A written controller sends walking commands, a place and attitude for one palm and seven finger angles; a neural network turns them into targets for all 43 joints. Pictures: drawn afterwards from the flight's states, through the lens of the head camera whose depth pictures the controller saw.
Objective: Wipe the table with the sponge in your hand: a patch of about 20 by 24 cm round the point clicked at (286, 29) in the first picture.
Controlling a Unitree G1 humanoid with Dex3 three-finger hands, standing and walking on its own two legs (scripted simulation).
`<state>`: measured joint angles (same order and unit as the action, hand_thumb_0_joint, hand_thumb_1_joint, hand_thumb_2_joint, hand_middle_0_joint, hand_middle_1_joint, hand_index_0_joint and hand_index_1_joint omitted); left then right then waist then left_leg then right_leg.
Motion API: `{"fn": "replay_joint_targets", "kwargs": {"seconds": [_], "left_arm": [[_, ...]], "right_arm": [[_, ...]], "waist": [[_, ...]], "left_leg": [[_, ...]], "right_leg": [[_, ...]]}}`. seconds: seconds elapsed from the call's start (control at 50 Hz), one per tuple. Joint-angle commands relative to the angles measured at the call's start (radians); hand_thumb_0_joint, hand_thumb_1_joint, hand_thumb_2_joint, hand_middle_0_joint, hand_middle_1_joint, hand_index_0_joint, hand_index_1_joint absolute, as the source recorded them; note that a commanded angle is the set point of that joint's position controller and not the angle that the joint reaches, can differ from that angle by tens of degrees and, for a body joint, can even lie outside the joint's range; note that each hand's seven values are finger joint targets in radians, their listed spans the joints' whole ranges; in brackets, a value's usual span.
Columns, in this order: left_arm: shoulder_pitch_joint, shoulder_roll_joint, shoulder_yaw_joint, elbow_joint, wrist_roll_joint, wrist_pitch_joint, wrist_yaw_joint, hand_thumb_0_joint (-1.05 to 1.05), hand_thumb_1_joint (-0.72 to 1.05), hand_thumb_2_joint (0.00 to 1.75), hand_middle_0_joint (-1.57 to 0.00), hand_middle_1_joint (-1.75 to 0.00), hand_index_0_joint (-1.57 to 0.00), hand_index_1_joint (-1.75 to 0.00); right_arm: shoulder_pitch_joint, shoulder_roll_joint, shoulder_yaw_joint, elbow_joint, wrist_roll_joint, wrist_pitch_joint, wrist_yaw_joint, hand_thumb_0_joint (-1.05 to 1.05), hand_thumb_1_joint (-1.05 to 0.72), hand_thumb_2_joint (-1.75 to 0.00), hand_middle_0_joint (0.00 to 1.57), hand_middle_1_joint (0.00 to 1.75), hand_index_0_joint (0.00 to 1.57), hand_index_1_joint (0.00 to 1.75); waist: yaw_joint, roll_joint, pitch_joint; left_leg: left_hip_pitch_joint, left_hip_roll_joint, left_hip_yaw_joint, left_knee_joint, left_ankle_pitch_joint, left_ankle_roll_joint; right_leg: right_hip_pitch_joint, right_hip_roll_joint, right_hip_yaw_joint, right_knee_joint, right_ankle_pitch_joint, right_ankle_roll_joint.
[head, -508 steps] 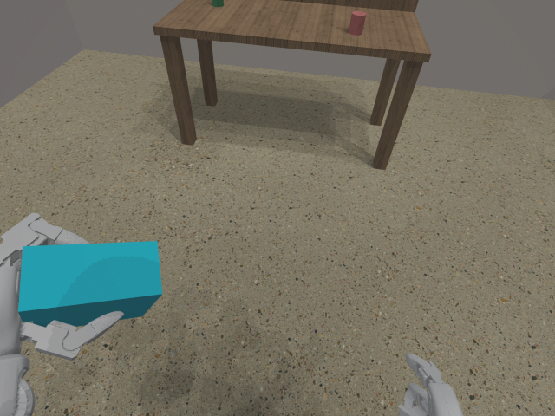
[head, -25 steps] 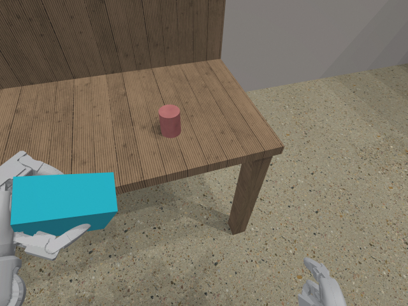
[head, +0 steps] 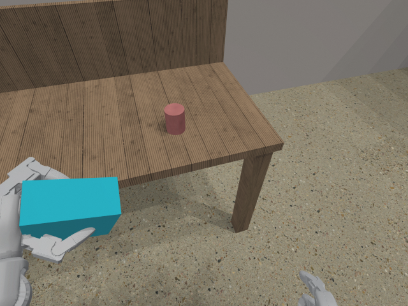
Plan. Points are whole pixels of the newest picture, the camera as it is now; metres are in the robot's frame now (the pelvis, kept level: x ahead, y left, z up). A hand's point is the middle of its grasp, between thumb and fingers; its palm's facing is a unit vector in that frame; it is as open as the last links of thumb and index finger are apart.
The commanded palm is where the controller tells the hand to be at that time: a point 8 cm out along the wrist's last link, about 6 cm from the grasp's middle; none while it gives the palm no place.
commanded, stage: come to a stop and stand still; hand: left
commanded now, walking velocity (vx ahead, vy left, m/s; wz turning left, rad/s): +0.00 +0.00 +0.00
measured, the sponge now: (86, 210) +0.23 +0.21 +0.13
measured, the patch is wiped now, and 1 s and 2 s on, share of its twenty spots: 0.00 0.00 0.00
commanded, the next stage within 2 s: look again from close up in 0.10 s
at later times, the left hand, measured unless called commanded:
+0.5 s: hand (60, 192) +0.25 +0.25 +0.14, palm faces +0.28 -0.89 -0.35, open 10.1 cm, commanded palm +0.20 +0.30 +0.18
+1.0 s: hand (32, 158) +0.30 +0.32 +0.16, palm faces +0.38 -0.84 -0.38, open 10.1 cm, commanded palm +0.25 +0.35 +0.18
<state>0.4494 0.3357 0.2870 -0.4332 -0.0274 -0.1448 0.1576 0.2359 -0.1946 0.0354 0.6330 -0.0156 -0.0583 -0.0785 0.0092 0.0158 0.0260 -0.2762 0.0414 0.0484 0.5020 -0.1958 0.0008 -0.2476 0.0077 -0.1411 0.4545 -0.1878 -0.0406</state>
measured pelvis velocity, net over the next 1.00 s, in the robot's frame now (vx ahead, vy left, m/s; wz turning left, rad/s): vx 0.08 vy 0.07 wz -0.03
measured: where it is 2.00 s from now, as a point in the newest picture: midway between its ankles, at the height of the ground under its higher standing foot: outside the picture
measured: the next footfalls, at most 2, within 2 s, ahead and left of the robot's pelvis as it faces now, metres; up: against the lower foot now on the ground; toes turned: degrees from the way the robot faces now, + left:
left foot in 1.14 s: +0.14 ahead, +0.17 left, +0.00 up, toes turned -3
right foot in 1.44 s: +0.14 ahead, +0.04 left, +0.00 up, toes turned -12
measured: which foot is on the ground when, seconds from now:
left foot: down 0.00-1.00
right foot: down 0.00-1.00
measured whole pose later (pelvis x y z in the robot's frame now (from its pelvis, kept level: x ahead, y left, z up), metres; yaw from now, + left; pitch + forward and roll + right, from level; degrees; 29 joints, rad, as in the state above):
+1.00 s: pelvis +0.08 +0.07 -0.01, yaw -2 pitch -1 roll -2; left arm 0.40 0.38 0.38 -0.44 -0.04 -0.20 0.10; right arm 0.20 -0.21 0.01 0.53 -0.01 -0.08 0.00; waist 0.02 0.00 0.03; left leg -0.24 -0.05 0.08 0.65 -0.40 0.10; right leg -0.23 -0.05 -0.06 0.60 -0.35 0.00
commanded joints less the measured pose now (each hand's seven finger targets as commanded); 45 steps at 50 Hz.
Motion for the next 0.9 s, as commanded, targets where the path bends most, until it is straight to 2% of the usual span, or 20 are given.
{"fn": "replay_joint_targets", "kwargs": {"seconds": [0.0,0.1,0.16,0.18,0.2,0.22,0.24,0.26,0.32,0.34,0.4,0.42,0.5,0.52,0.56,0.64,0.76,0.8,0.82,0.88], "left_arm": [[-0.07,0.182,0.14,-0.25,0.002,-0.081,0.027,0.0,0.1,1.3,-1.2,-1.6,-1.2,-1.6],[-0.005,0.166,0.142,-0.229,-0.007,-0.085,0.023,0.0,0.1,1.3,-1.2,-1.6,-1.2,-1.6],[-0.014,0.161,0.127,-0.23,-0.012,-0.082,0.022,0.0,0.1,1.3,-1.2,-1.6,-1.2,-1.6],[-1.062,1.014,0.736,-0.473,0.128,-0.176,0.001,0.0,0.1,1.3,-1.2,-1.6,-1.2,-1.6],[-0.515,0.409,0.334,0.1,0.038,-0.136,-0.044,0.0,0.1,1.3,-1.2,-1.6,-1.2,-1.6],[-0.356,0.369,0.348,-0.016,-0.002,-0.129,-0.027,0.0,0.1,1.3,-1.2,-1.6,-1.2,-1.6],[-0.305,0.225,0.207,0.098,-0.002,-0.128,-0.044,0.0,0.1,1.3,-1.2,-1.6,-1.2,-1.6],[-0.278,0.212,0.168,-0.004,-0.016,-0.144,-0.053,0.0,0.1,1.3,-1.2,-1.6,-1.2,-1.6],[-0.146,0.102,0.053,-0.118,-0.026,-0.144,-0.068,0.0,0.1,1.3,-1.2,-1.6,-1.2,-1.6],[-0.139,0.098,0.037,-0.156,-0.014,-0.138,-0.066,0.0,0.1,1.3,-1.2,-1.6,-1.2,-1.6],[-0.129,0.179,0.125,-0.17,0.011,-0.12,-0.044,0.0,0.1,1.3,-1.2,-1.6,-1.2,-1.6],[-0.147,0.248,0.196,-0.189,0.013,-0.118,-0.036,0.0,0.1,1.3,-1.2,-1.6,-1.2,-1.6],[-0.224,0.257,0.245,-0.231,0.006,-0.135,-0.027,0.0,0.1,1.3,-1.2,-1.6,-1.2,-1.6],[-0.249,0.286,0.265,-0.262,0.005,-0.135,-0.027,0.0,0.1,1.3,-1.2,-1.6,-1.2,-1.6],[-0.245,0.245,0.224,-0.269,0.001,-0.144,-0.03,0.0,0.1,1.3,-1.2,-1.6,-1.2,-1.6],[-0.163,0.167,0.14,-0.296,-0.007,-0.147,-0.035,0.0,0.1,1.3,-1.2,-1.6,-1.2,-1.6],[-0.061,0.181,0.173,-0.23,-0.015,-0.131,-0.028,0.0,0.1,1.3,-1.2,-1.6,-1.2,-1.6],[-0.089,0.198,0.196,-0.218,-0.018,-0.131,-0.031,0.0,0.1,1.3,-1.2,-1.6,-1.2,-1.6],[-0.113,0.232,0.219,-0.243,-0.018,-0.132,-0.029,0.0,0.1,1.3,-1.2,-1.6,-1.2,-1.6],[-0.16,0.221,0.205,-0.251,-0.017,-0.133,-0.035,0.0,0.1,1.3,-1.2,-1.6,-1.2,-1.6]], "right_arm": [[-0.119,-0.117,-0.046,-0.18,0.004,-0.063,-0.008,0.0,-0.9,-0.9,0.2,0.3,0.2,0.3],[-0.101,-0.117,-0.052,-0.176,0.009,-0.071,-0.001,0.0,-0.9,-0.9,0.2,0.3,0.2,0.3],[-0.105,-0.12,-0.052,-0.171,0.012,-0.076,-0.002,0.0,-0.9,-0.9,0.2,0.3,0.2,0.3],[0.037,-0.161,-0.095,-0.156,-0.019,-0.121,0.001,0.0,-0.9,-0.9,0.2,0.3,0.2,0.3],[-0.022,-0.042,-0.048,-0.097,0.005,-0.115,0.004,0.0,-0.9,-0.9,0.2,0.3,0.2,0.3],[-0.096,-0.087,-0.06,-0.164,0.024,-0.118,0.013,0.0,-0.9,-0.9,0.2,0.3,0.2,0.3],[-0.072,-0.093,-0.065,-0.184,0.027,-0.135,0.011,0.0,-0.9,-0.9,0.2,0.3,0.2,0.3],[-0.068,-0.111,-0.064,-0.184,0.023,-0.143,0.019,0.0,-0.9,-0.9,0.2,0.3,0.2,0.3],[-0.106,-0.114,-0.059,-0.187,0.027,-0.162,0.05,0.0,-0.9,-0.9,0.2,0.3,0.2,0.3],[-0.105,-0.113,-0.053,-0.201,0.026,-0.161,0.051,0.0,-0.9,-0.9,0.2,0.3,0.2,0.3],[-0.111,-0.132,-0.055,-0.215,0.02,-0.154,0.048,0.0,-0.9,-0.9,0.2,0.3,0.2,0.3],[-0.118,-0.141,-0.055,-0.215,0.016,-0.148,0.045,0.0,-0.9,-0.9,0.2,0.3,0.2,0.3],[-0.124,-0.126,-0.051,-0.234,0.005,-0.14,0.03,0.0,-0.9,-0.9,0.2,0.3,0.2,0.3],[-0.131,-0.126,-0.049,-0.238,0.0,-0.142,0.03,0.0,-0.9,-0.9,0.2,0.3,0.2,0.3],[-0.127,-0.128,-0.052,-0.241,-0.005,-0.144,0.035,0.0,-0.9,-0.9,0.2,0.3,0.2,0.3],[-0.114,-0.136,-0.063,-0.238,-0.004,-0.153,0.058,0.0,-0.9,-0.9,0.2,0.3,0.2,0.3],[-0.1,-0.15,-0.077,-0.233,0.01,-0.103,0.066,0.0,-0.9,-0.9,0.2,0.3,0.2,0.3],[-0.107,-0.153,-0.079,-0.236,0.015,-0.083,0.062,0.0,-0.9,-0.9,0.2,0.3,0.2,0.3],[-0.114,-0.155,-0.079,-0.238,0.017,-0.077,0.059,0.0,-0.9,-0.9,0.2,0.3,0.2,0.3],[-0.103,-0.149,-0.079,-0.247,0.013,-0.066,0.065,0.0,-0.9,-0.9,0.2,0.3,0.2,0.3]], "waist": [[0.0,0.106,-0.048],[-0.001,0.023,-0.112],[-0.005,0.014,-0.118],[0.024,-0.188,0.046],[0.009,-0.19,-0.175],[0.051,-0.083,-0.159],[0.038,-0.035,-0.138],[0.048,0.052,-0.136],[0.039,0.073,-0.127],[0.036,0.062,-0.105],[0.037,-0.033,-0.061],[0.033,-0.016,-0.054],[0.03,0.062,-0.092],[0.029,0.11,-0.1],[0.027,0.143,-0.146],[0.011,0.102,-0.224],[0.0,0.005,-0.184],[-0.002,0.019,-0.153],[-0.005,0.062,-0.147],[-0.005,0.122,-0.125]], "left_leg": [[-0.124,0.078,-0.127,-0.215,-0.24,0.022],[-0.076,0.058,-0.091,-0.14,-0.107,0.009],[-0.039,0.05,-0.081,-0.104,-0.045,0.002],[-0.096,0.027,-0.007,0.074,-0.043,0.011],[0.021,-0.06,-0.016,0.111,-0.054,0.021],[0.062,-0.045,-0.021,0.058,-0.048,0.011],[0.057,-0.034,-0.002,0.033,-0.071,0.004],[0.074,-0.038,-0.02,-0.021,-0.073,0.009],[0.103,0.001,-0.057,-0.12,-0.115,0.025],[0.046,0.018,-0.083,-0.16,-0.147,0.03],[-0.061,0.036,-0.113,-0.216,-0.237,0.03],[-0.047,0.035,-0.11,-0.229,-0.222,0.022],[-0.029,0.055,-0.126,-0.239,-0.101,0.027],[-0.005,0.053,-0.115,-0.233,-0.048,0.018],[0.021,0.034,-0.079,-0.157,0.058,0.021],[0.075,0.0,-0.052,-0.021,0.2,0.017],[0.033,0.014,-0.084,0.018,0.266,0.011],[0.028,0.028,-0.091,-0.005,0.295,0.001],[0.066,0.039,-0.098,-0.025,0.352,-0.011],[0.136,0.075,-0.113,-0.026,0.494,-0.02]], "right_leg": [[0.108,-0.063,0.137,-0.098,-0.177,0.033],[0.132,-0.084,0.161,-0.106,-0.053,0.029],[0.098,-0.102,0.173,-0.117,-0.03,0.025],[-0.089,-0.152,0.26,-0.263,0.052,0.143],[-0.026,-0.225,0.237,-0.196,-0.064,0.015],[-0.025,-0.208,0.34,-0.198,-0.084,-0.016],[-0.021,-0.221,0.337,-0.207,-0.136,-0.016],[0.002,-0.199,0.297,-0.188,-0.14,-0.008],[0.0,-0.117,0.231,-0.159,-0.241,0.029],[0.035,-0.089,0.189,-0.135,-0.232,0.035],[0.078,-0.047,0.164,-0.12,-0.201,0.036],[0.063,-0.036,0.154,-0.111,-0.193,0.033],[0.128,-0.026,0.125,-0.045,-0.021,0.026],[0.12,-0.024,0.119,-0.03,0.009,0.025],[0.158,-0.046,0.116,-0.025,0.09,0.015],[0.169,-0.086,0.139,0.016,0.215,-0.011],[0.113,-0.095,0.133,0.101,0.202,-0.019],[0.086,-0.07,0.107,0.135,0.176,-0.013],[0.048,-0.057,0.091,0.173,0.145,-0.007],[-0.014,-0.024,0.033,0.167,-0.023,0.001]]}}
